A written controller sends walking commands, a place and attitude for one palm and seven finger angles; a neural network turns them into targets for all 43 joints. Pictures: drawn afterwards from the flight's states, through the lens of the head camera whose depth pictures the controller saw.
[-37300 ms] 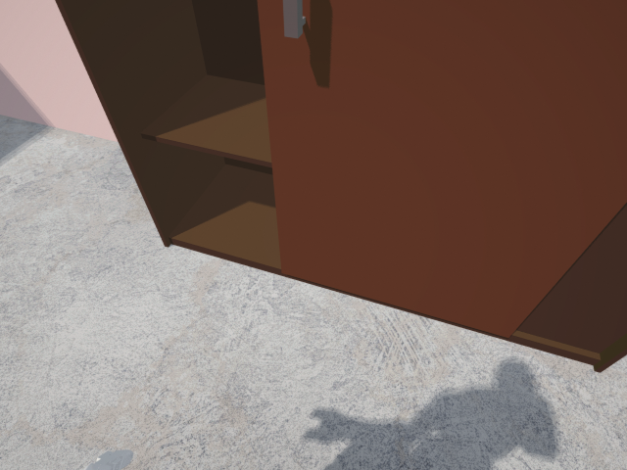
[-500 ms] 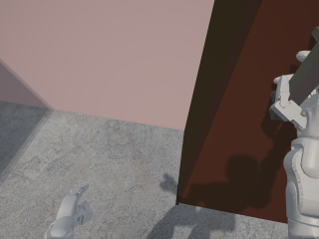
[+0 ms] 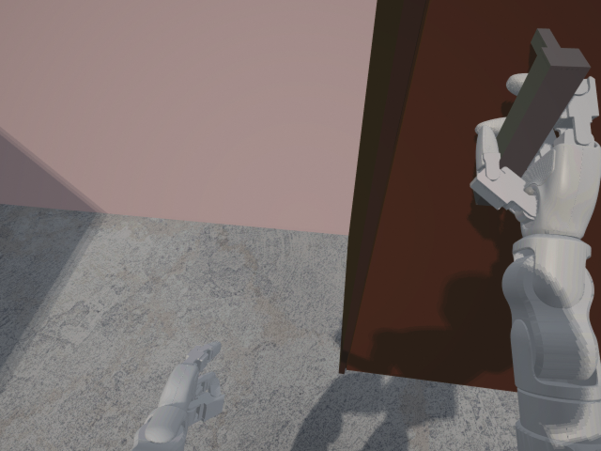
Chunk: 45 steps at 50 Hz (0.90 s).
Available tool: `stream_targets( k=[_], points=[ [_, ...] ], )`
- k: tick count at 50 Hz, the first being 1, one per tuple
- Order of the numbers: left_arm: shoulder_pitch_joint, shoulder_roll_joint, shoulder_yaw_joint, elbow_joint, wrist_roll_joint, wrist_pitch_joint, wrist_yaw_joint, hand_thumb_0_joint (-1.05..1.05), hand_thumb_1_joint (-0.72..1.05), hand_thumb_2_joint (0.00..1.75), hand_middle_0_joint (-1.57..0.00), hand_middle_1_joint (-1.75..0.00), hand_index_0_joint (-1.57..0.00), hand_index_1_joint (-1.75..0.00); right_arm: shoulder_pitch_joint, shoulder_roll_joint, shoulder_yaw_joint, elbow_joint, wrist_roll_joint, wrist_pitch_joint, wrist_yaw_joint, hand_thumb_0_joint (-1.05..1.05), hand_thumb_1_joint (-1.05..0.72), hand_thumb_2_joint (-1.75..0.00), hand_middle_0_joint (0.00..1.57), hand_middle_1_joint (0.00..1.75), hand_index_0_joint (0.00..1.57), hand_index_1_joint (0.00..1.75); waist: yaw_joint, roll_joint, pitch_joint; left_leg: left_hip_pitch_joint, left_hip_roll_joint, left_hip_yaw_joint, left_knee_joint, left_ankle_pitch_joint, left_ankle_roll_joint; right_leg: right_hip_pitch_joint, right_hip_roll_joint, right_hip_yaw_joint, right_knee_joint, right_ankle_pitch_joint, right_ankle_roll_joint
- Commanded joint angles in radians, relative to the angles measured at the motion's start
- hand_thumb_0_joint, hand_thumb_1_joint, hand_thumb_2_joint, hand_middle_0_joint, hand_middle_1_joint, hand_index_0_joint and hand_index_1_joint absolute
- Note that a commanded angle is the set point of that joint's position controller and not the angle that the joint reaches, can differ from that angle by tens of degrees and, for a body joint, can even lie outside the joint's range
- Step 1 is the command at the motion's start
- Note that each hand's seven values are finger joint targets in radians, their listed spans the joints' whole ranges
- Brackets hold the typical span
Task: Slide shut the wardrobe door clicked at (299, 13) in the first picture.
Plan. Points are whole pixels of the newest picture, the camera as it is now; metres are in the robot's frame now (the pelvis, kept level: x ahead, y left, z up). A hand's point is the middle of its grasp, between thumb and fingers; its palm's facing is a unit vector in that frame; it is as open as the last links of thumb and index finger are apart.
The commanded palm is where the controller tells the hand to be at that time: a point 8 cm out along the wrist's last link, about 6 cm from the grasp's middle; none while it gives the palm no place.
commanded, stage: stop walking and hold the door there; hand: right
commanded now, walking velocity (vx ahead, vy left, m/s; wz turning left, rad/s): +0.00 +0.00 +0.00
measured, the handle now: (513, 124) +0.38 -0.20 +0.25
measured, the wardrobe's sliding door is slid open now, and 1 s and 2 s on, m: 0.00 0.00 0.00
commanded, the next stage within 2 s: loosen the grip on the handle in 0.70 s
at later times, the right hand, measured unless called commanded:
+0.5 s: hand (483, 165) +0.35 -0.17 +0.22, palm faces +0.45 +0.88 -0.14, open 7.3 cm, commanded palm +0.30 -0.20 +0.22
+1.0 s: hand (496, 161) +0.35 -0.18 +0.22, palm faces +0.47 +0.87 -0.12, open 8.5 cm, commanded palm +0.30 -0.21 +0.22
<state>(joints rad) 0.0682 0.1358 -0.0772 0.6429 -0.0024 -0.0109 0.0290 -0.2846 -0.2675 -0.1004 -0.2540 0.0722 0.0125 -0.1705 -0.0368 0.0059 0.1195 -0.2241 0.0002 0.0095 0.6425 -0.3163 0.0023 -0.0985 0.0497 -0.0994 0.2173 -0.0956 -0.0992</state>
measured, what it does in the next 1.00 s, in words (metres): steps on the spot: left foot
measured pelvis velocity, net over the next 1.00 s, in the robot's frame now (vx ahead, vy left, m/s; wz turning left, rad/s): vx -0.01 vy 0.08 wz -0.03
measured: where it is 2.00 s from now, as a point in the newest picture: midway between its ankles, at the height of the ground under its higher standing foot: outside the picture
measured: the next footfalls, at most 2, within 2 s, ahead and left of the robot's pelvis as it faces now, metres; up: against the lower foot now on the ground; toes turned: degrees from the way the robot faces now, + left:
left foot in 0.16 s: +0.04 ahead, +0.16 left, +0.00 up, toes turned +0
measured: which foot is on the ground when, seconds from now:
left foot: up 0.00-0.14, down 0.16-1.00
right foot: down 0.00-1.00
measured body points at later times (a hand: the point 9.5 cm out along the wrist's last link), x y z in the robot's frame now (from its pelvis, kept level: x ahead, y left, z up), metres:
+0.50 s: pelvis +0.01 +0.08 -0.01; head +0.01 +0.09 +0.44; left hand +0.18 +0.33 -0.10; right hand +0.32 -0.22 +0.23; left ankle +0.00 +0.16 -0.75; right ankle +0.02 -0.04 -0.75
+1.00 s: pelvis -0.01 +0.08 -0.01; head -0.03 +0.09 +0.44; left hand +0.15 +0.30 -0.11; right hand +0.32 -0.23 +0.23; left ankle +0.00 +0.16 -0.75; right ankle +0.02 -0.04 -0.75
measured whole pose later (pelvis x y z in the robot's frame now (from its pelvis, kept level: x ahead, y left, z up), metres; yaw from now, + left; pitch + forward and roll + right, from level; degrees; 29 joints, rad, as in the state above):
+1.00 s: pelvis -0.01 +0.08 -0.01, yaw -2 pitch -2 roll +0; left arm 0.20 0.20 -0.04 0.74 0.01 -0.13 0.06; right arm -0.49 -0.35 -0.32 0.28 0.01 -0.04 -0.11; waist -0.03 -0.01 0.01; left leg -0.18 -0.04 0.06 0.46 -0.24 0.06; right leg -0.23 -0.02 -0.04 0.45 -0.18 0.00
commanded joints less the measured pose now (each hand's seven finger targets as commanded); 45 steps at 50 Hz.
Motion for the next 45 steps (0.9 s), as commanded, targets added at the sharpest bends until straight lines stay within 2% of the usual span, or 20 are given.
stream_targets(
  k=[1, 5, 7, 8, 9, 11, 15, 17, 23, 25, 27, 31, 32, 39, 40, 41, 42, 43, 44, 45],
  points=[
    [-0.094, 0.149, 0.050, -0.150, -0.007, -0.062, 0.017, 0.00, 0.90, 0.90, -0.20, -0.30, -0.20, -0.30, -0.390, -0.141, 0.020, -0.332, -0.009, -0.141, 0.042, 0.00, -0.90, -0.90, 0.45, 1.40, 0.45, 1.40, 0.047, -0.178, -0.428, -0.054, 0.028, -0.004, -0.127, 0.017, 0.002, 0.346, -0.299, 0.184, 0.068, 0.515, 0.143],
    [-0.099, 0.159, 0.052, -0.150, -0.015, -0.068, 0.024, 0.00, 0.90, 0.90, -0.20, -0.30, -0.20, -0.30, -0.376, -0.183, -0.029, -0.280, -0.006, -0.151, 0.035, 0.00, -0.90, -0.90, 0.45, 1.40, 0.45, 1.40, 0.041, -0.150, -0.428, 0.063, 0.053, -0.023, -0.286, 0.154, 0.012, 0.232, -0.294, 0.185, 0.117, 0.379, 0.127],
    [-0.102, 0.164, 0.055, -0.148, -0.018, -0.067, 0.035, 0.00, 0.90, 0.90, -0.20, -0.30, -0.20, -0.30, -0.378, -0.212, -0.074, -0.242, 0.000, -0.158, 0.029, 0.00, -0.90, -0.90, 0.45, 1.40, 0.45, 1.40, 0.051, -0.118, -0.429, 0.148, 0.085, -0.064, -0.294, 0.281, 0.023, 0.108, -0.260, 0.188, 0.120, 0.193, 0.137],
    [-0.103, 0.165, 0.057, -0.146, -0.015, -0.066, 0.042, 0.00, 0.90, 0.90, -0.20, -0.30, -0.20, -0.30, -0.381, -0.208, -0.077, -0.233, 0.002, -0.163, 0.027, 0.00, -0.90, -0.90, 0.45, 1.40, 0.45, 1.40, 0.054, -0.140, -0.413, 0.151, 0.096, -0.075, -0.291, 0.277, 0.024, 0.059, -0.247, 0.190, 0.103, 0.094, 0.136],
    [-0.090, 0.172, 0.064, -0.147, -0.017, -0.067, 0.047, 0.00, 0.90, 0.90, -0.20, -0.30, -0.20, -0.30, -0.381, -0.237, -0.111, -0.227, 0.004, -0.167, 0.020, 0.00, -0.90, -0.90, 0.45, 1.40, 0.45, 1.40, 0.057, -0.131, -0.408, 0.141, 0.099, -0.089, -0.286, 0.305, 0.026, 0.054, -0.241, 0.196, 0.110, 0.079, 0.124],
    [-0.076, 0.186, 0.078, -0.147, -0.029, -0.067, 0.049, 0.00, 0.90, 0.90, -0.20, -0.30, -0.20, -0.30, -0.359, -0.244, -0.132, -0.209, 0.009, -0.171, 0.017, 0.00, -0.90, -0.90, 0.45, 1.40, 0.45, 1.40, 0.057, -0.047, -0.441, 0.150, 0.109, -0.115, -0.279, 0.406, 0.027, 0.081, -0.230, 0.183, 0.167, 0.164, 0.092],
    [-0.071, 0.192, 0.084, -0.153, -0.037, -0.065, 0.052, 0.00, 0.90, 0.90, -0.20, -0.30, -0.20, -0.30, -0.314, -0.244, -0.134, -0.170, 0.010, -0.169, 0.017, 0.00, -0.90, -0.90, 0.45, 1.40, 0.45, 1.40, 0.056, -0.107, -0.430, 0.147, 0.120, -0.123, -0.283, 0.435, 0.026, 0.079, -0.224, 0.174, 0.183, 0.192, 0.076],
    [-0.064, 0.195, 0.087, -0.152, -0.040, -0.063, 0.051, 0.00, 0.90, 0.90, -0.20, -0.30, -0.20, -0.30, -0.302, -0.292, -0.185, -0.149, 0.007, -0.169, 0.011, 0.00, -0.90, -0.90, 0.45, 1.40, 0.45, 1.40, 0.050, -0.085, -0.428, 0.157, 0.127, -0.133, -0.280, 0.477, 0.028, 0.067, -0.219, 0.169, 0.197, 0.212, 0.073],
    [-0.050, 0.205, 0.099, -0.147, -0.046, -0.052, 0.050, 0.00, 0.90, 0.90, -0.20, -0.30, -0.20, -0.30, -0.253, -0.369, -0.270, -0.073, 0.008, -0.168, 0.011, 0.00, -0.90, -0.90, 0.45, 1.40, 0.45, 1.40, 0.047, -0.053, -0.405, 0.181, 0.146, -0.151, -0.281, 0.584, 0.025, 0.034, -0.202, 0.141, 0.227, 0.219, 0.071],
    [-0.047, 0.212, 0.104, -0.145, -0.050, -0.046, 0.050, 0.00, 0.90, 0.90, -0.20, -0.30, -0.20, -0.30, -0.235, -0.397, -0.300, -0.043, 0.011, -0.166, 0.013, 0.00, -0.90, -0.90, 0.45, 1.40, 0.45, 1.40, 0.048, -0.038, -0.385, 0.181, 0.145, -0.149, -0.286, 0.566, 0.020, 0.019, -0.199, 0.145, 0.224, 0.199, 0.070],
    [-0.046, 0.210, 0.104, -0.148, -0.051, -0.047, 0.049, 0.00, 0.90, 0.90, -0.20, -0.30, -0.20, -0.30, -0.247, -0.403, -0.303, -0.040, 0.008, -0.173, 0.016, 0.00, -0.90, -0.90, 0.45, 1.40, 0.45, 1.40, 0.044, -0.059, -0.384, 0.177, 0.145, -0.150, -0.285, 0.562, 0.019, 0.020, -0.199, 0.138, 0.226, 0.197, 0.068],
    [-0.046, 0.211, 0.102, -0.152, -0.051, -0.048, 0.050, 0.00, 0.90, 0.90, -0.20, -0.30, -0.20, -0.30, -0.242, -0.379, -0.277, -0.017, 0.007, -0.172, 0.020, 0.00, -0.90, -0.90, 0.45, 1.40, 0.45, 1.40, 0.042, -0.077, -0.353, 0.137, 0.135, -0.161, -0.306, 0.457, 0.013, 0.022, -0.202, 0.142, 0.205, 0.131, 0.062],
    [-0.040, 0.215, 0.105, -0.148, -0.050, -0.049, 0.050, 0.00, 0.90, 0.90, -0.20, -0.30, -0.20, -0.30, -0.241, -0.413, -0.307, -0.004, 0.004, -0.173, 0.017, 0.00, -0.90, -0.90, 0.45, 1.40, 0.45, 1.40, 0.040, -0.065, -0.353, 0.135, 0.135, -0.166, -0.309, 0.441, 0.013, 0.017, -0.203, 0.143, 0.204, 0.117, 0.062],
    [-0.027, 0.217, 0.104, -0.146, -0.049, -0.052, 0.051, 0.00, 0.90, 0.90, -0.20, -0.30, -0.20, -0.30, -0.259, -0.421, -0.311, 0.027, 0.002, -0.179, 0.020, 0.00, -0.90, -0.90, 0.45, 1.40, 0.45, 1.40, 0.040, -0.053, -0.357, 0.141, 0.131, -0.166, -0.310, 0.393, 0.017, 0.007, -0.205, 0.155, 0.191, 0.097, 0.062],
    [0.165, 0.199, 0.021, -0.171, -0.084, -0.117, 0.053, 0.00, 0.90, 0.90, -0.20, -0.30, -0.20, -0.30, -1.172, -1.020, -0.659, 0.057, -0.093, -0.226, 0.036, 0.00, -0.90, -0.90, 0.45, 1.40, 0.45, 1.40, 0.035, -0.025, -0.044, -0.037, 0.071, -0.078, -0.329, -0.051, -0.045, -0.217, -0.137, 0.079, 0.188, -0.135, 0.060],
    [0.123, 0.202, 0.131, -0.037, 0.075, -0.142, 0.014, 0.00, 0.90, 0.90, -0.20, -0.30, -0.20, -0.30, -0.931, -0.589, -0.478, 0.559, -0.203, -0.090, 0.093, 0.00, -0.78, -0.84, 0.45, 1.40, 0.45, 1.40, 0.019, -0.063, -0.450, 0.106, 0.038, -0.014, -0.201, 0.440, 0.042, -0.030, -0.072, 0.073, 0.189, 0.198, 0.070],
    [0.113, 0.209, 0.126, -0.062, -0.001, -0.160, 0.012, 0.00, 0.90, 0.90, -0.20, -0.30, -0.20, -0.30, -0.727, -0.345, -0.353, 0.421, -0.049, -0.079, 0.098, 0.00, -0.66, -0.78, 0.45, 1.40, 0.45, 1.40, 0.041, 0.004, -0.528, 0.074, -0.020, 0.019, -0.181, 0.419, 0.032, 0.048, -0.069, 0.082, 0.192, 0.251, 0.093],
    [0.103, 0.220, 0.122, -0.055, -0.003, -0.169, 0.026, 0.00, 0.90, 0.90, -0.20, -0.30, -0.20, -0.30, -0.633, -0.358, -0.421, 0.387, 0.000, -0.089, 0.112, 0.00, -0.54, -0.73, 0.45, 1.40, 0.45, 1.40, 0.015, 0.004, -0.554, 0.094, -0.033, 0.009, -0.209, 0.362, 0.022, 0.100, -0.063, 0.065, 0.197, 0.186, 0.094],
    [0.056, 0.216, 0.109, -0.055, 0.000, -0.170, 0.037, 0.00, 0.90, 0.90, -0.20, -0.30, -0.20, -0.30, -0.606, -0.342, -0.381, 0.322, 0.032, -0.093, 0.112, 0.00, -0.42, -0.67, 0.45, 1.40, 0.45, 1.40, -0.007, -0.108, -0.516, 0.100, -0.020, -0.013, -0.244, 0.272, 0.020, 0.079, -0.045, 0.052, 0.197, 0.084, 0.094],
    [0.044, 0.202, 0.092, -0.042, 0.005, -0.170, 0.040, 0.00, 0.90, 0.90, -0.20, -0.30, -0.20, -0.30, -0.612, -0.294, -0.320, 0.346, 0.018, -0.094, 0.099, 0.00, -0.30, -0.61, 0.45, 1.40, 0.45, 1.40, 0.007, -0.144, -0.432, 0.057, -0.011, -0.013, -0.270, 0.185, 0.024, 0.043, -0.045, 0.058, 0.189, 0.005, 0.097]
  ],
)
